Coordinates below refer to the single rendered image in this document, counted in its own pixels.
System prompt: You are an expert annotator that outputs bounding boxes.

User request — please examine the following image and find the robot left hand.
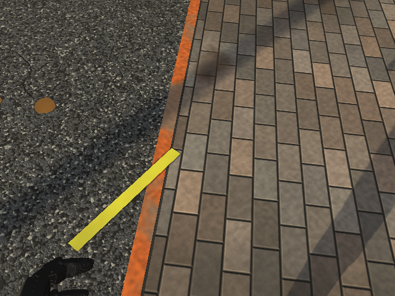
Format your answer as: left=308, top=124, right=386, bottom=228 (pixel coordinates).
left=17, top=257, right=94, bottom=296

